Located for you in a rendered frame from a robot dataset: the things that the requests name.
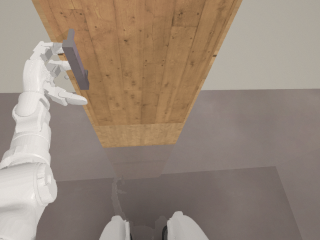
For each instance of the robot left hand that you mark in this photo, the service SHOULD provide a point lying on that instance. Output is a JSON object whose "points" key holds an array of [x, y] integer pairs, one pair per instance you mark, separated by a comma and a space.
{"points": [[36, 75]]}

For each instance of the left robot upper arm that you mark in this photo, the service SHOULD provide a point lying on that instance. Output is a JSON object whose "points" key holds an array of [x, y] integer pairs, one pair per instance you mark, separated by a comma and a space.
{"points": [[25, 191]]}

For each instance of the robot thigh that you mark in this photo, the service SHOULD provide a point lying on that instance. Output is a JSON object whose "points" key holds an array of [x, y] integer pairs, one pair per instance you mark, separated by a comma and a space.
{"points": [[182, 227], [116, 230]]}

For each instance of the robot left thigh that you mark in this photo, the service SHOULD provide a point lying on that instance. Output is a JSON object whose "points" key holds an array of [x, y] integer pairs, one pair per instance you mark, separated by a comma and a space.
{"points": [[116, 230]]}

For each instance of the cupboard door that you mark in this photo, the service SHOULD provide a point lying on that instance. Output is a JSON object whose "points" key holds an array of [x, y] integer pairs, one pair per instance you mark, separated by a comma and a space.
{"points": [[145, 58]]}

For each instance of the robot right thigh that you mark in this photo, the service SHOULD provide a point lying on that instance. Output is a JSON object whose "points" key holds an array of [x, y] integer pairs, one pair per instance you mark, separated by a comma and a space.
{"points": [[182, 227]]}

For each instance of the robot left forearm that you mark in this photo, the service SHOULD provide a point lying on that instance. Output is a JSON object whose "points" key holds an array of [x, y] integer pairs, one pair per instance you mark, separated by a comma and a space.
{"points": [[32, 136]]}

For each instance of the handle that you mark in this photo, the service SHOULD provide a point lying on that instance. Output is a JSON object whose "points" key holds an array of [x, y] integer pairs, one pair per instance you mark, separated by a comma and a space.
{"points": [[74, 60]]}

